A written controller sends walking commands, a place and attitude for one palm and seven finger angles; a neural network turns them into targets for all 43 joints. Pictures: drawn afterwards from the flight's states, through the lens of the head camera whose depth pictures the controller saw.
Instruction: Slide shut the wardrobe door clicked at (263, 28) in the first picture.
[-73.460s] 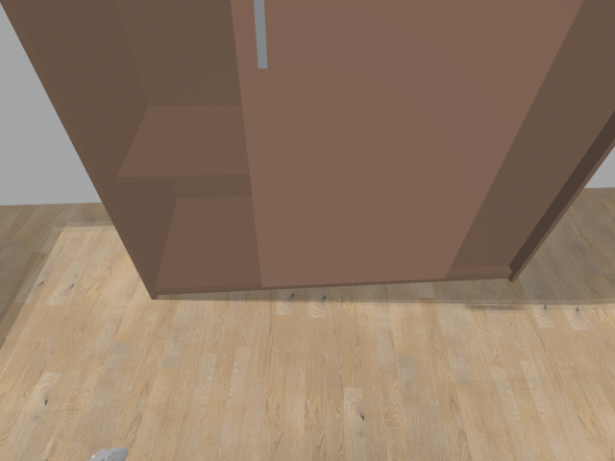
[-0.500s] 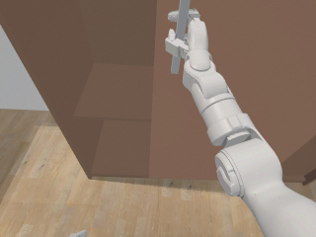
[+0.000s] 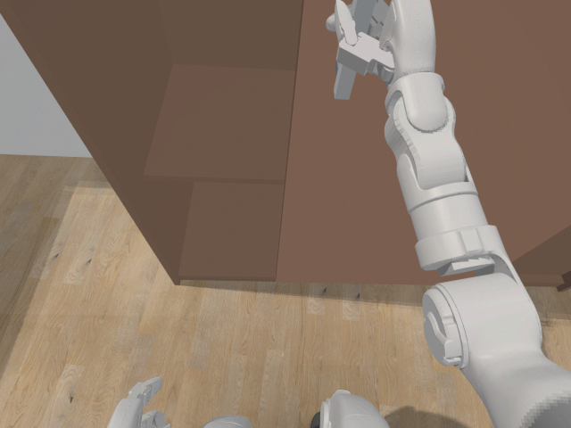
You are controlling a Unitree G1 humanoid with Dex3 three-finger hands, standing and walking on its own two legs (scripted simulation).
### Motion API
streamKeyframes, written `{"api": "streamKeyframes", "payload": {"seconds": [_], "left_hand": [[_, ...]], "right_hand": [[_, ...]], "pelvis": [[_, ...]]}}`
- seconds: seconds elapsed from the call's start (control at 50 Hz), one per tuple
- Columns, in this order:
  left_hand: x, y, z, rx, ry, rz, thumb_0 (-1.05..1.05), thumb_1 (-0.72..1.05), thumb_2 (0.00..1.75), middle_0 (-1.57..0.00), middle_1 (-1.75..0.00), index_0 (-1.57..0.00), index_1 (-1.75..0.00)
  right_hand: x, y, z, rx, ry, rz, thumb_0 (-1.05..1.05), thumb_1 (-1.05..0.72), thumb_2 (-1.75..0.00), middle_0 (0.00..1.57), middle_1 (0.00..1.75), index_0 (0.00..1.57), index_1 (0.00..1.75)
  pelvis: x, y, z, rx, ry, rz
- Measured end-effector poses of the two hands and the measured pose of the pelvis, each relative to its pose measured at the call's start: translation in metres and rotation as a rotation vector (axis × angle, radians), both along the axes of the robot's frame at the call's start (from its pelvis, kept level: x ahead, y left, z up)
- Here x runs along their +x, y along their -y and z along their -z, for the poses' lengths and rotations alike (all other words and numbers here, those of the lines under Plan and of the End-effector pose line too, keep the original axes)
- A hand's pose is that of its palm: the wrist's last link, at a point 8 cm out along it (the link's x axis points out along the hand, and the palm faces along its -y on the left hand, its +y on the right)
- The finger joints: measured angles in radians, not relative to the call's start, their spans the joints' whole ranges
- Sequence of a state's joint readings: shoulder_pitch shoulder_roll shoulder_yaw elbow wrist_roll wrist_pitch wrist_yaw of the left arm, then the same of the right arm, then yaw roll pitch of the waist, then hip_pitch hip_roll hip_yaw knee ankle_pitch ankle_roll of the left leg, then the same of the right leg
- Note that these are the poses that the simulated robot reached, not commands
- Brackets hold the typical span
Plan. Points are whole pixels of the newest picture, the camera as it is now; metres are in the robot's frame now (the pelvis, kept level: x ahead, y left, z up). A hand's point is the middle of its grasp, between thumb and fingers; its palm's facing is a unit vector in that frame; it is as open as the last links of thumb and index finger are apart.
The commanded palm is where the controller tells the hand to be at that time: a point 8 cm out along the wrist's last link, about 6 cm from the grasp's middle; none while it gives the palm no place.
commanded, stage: step sideways, sliding the door along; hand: right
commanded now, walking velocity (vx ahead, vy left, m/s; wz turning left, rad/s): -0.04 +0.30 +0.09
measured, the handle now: out of the picture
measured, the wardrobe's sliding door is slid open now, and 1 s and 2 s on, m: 0.34 0.14 0.00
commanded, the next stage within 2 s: none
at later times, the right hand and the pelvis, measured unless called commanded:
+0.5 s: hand (299, 37) +0.48 +0.03 +0.24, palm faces +0.12 +0.99 -0.09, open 6.1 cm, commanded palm +0.46 +0.05 +0.25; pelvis +0.04 +0.17 -0.02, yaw -7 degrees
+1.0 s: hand (142, 28) +0.47 +0.20 +0.24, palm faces +0.09 +0.99 -0.07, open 6.3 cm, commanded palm +0.45 +0.21 +0.24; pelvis +0.08 +0.32 +0.00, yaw -7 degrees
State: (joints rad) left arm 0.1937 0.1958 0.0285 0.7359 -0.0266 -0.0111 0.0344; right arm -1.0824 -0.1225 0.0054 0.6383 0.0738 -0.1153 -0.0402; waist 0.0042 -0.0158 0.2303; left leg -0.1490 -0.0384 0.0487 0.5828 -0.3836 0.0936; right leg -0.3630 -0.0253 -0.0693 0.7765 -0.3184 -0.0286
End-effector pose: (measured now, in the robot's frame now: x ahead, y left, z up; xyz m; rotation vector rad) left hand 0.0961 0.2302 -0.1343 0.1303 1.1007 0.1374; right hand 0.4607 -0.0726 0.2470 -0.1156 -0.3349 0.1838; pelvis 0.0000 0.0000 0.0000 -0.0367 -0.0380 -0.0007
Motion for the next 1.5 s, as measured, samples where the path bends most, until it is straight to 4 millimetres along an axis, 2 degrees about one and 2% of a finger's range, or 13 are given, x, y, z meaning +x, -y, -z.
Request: {"api": "streamKeyframes", "payload": {"seconds": [0.06, 0.16, 0.34, 0.54, 0.68, 0.76, 0.86, 0.98, 1.12, 1.18, 1.3, 1.4, 1.5], "left_hand": [[0.025, -0.017, -0.001, 0.012, 0.075, -0.007, 0.01, 0.91, 0.89, -0.2, -0.3, -0.2, -0.3], [0.059, -0.039, -0.001, -0.015, 0.12, 0.049, 0.01, 0.91, 0.89, -0.2, -0.3, -0.19, -0.3], [0.121, -0.079, 0.017, -0.097, 0.165, 0.183, 0.01, 0.91, 0.89, -0.2, -0.3, -0.19, -0.3], [0.179, -0.14, -0.018, -0.046, 0.234, 0.25, 0.01, 0.91, 0.89, -0.2, -0.3, -0.19, -0.3], [0.212, -0.182, -0.013, -0.125, 0.286, 0.284, 0.01, 0.91, 0.89, -0.2, -0.3, -0.19, -0.3], [0.217, -0.21, -0.019, -0.12, 0.262, 0.254, 0.01, 0.91, 0.89, -0.2, -0.3, -0.19, -0.3], [0.22, -0.24, -0.033, -0.069, 0.245, 0.254, 0.01, 0.91, 0.89, -0.2, -0.3, -0.19, -0.3], [0.231, -0.268, -0.037, -0.057, 0.294, 0.296, 0.01, 0.91, 0.89, -0.2, -0.3, -0.19, -0.3], [0.24, -0.297, -0.01, -0.161, 0.343, 0.286, 0.01, 0.91, 0.89, -0.2, -0.3, -0.19, -0.3], [0.234, -0.317, -0.006, -0.174, 0.307, 0.256, 0.01, 0.91, 0.89, -0.2, -0.3, -0.19, -0.3], [0.212, -0.367, -0.021, -0.105, 0.278, 0.206, 0.01, 0.91, 0.89, -0.2, -0.3, -0.19, -0.3], [0.198, -0.407, -0.028, -0.066, 0.293, 0.228, 0.01, 0.91, 0.89, -0.2, -0.3, -0.19, -0.3], [0.19, -0.44, -0.015, -0.102, 0.296, 0.237, 0.01, 0.91, 0.89, -0.2, -0.3, -0.19, -0.3]], "right_hand": [[0.002, -0.002, 0.003, 0.035, 0.045, 0.008, -0.07, -0.68, -0.85, 0.46, 1.4, 0.28, 1.35], [0.0, -0.007, 0.005, 0.042, 0.065, 0.054, -0.07, -0.72, -0.86, 0.46, 1.4, 0.24, 1.37], [-0.006, -0.029, 0.008, 0.035, 0.086, 0.23, -0.05, -0.79, -0.88, 0.46, 1.4, 0.12, 1.39], [-0.009, -0.063, 0.009, 0.056, 0.096, 0.279, -0.04, -0.79, -0.87, 0.46, 1.4, 0.14, 1.38], [-0.01, -0.1, 0.011, 0.032, 0.139, 0.354, -0.05, -0.78, -0.87, 0.46, 1.4, 0.14, 1.35], [-0.011, -0.126, 0.011, 0.05, 0.141, 0.375, -0.04, -0.77, -0.87, 0.46, 1.4, 0.17, 1.34], [-0.013, -0.162, 0.011, 0.076, 0.137, 0.335, -0.03, -0.77, -0.86, 0.46, 1.4, 0.19, 1.33], [-0.011, -0.208, 0.014, 0.093, 0.185, 0.234, -0.03, -0.79, -0.85, 0.46, 1.4, 0.16, 1.33], [-0.014, -0.271, 0.017, 0.036, 0.238, 0.251, -0.06, -0.79, -0.84, 0.5, 1.4, 0.09, 1.27], [-0.016, -0.3, 0.016, 0.049, 0.229, 0.247, -0.05, -0.79, -0.85, 0.48, 1.4, 0.1, 1.27], [-0.02, -0.358, 0.014, 0.12, 0.178, 0.174, -0.01, -0.79, -0.84, 0.4, 1.41, 0.16, 1.27], [-0.022, -0.359, 0.014, 0.122, 0.174, 0.221, -0.01, -0.79, -0.85, 0.42, 1.41, 0.16, 1.25], [-0.023, -0.364, 0.013, 0.072, 0.185, 0.328, -0.03, -0.77, -0.86, 0.44, 1.41, 0.13, 1.28]], "pelvis": [[0.002, -0.008, 0.009, -0.003, 0.0, -0.025], [-0.001, -0.036, 0.012, 0.011, 0.035, 0.01], [0.024, -0.125, 0.029, 0.083, 0.105, 0.072], [0.043, -0.186, 0.013, 0.032, 0.053, 0.116], [0.064, -0.246, 0.017, 0.068, 0.081, 0.112], [0.072, -0.273, 0.003, 0.021, 0.055, 0.137], [0.078, -0.29, -0.012, 0.008, 0.007, 0.162], [0.082, -0.317, 0.002, 0.009, 0.016, 0.124], [0.084, -0.373, 0.021, 0.042, 0.079, 0.098], [0.083, -0.394, 0.015, 0.023, 0.069, 0.117], [0.072, -0.419, -0.003, 0.0, 0.01, 0.116], [0.06, -0.447, 0.006, -0.007, 0.016, 0.101], [0.058, -0.486, 0.02, 0.008, 0.033, 0.047]]}}
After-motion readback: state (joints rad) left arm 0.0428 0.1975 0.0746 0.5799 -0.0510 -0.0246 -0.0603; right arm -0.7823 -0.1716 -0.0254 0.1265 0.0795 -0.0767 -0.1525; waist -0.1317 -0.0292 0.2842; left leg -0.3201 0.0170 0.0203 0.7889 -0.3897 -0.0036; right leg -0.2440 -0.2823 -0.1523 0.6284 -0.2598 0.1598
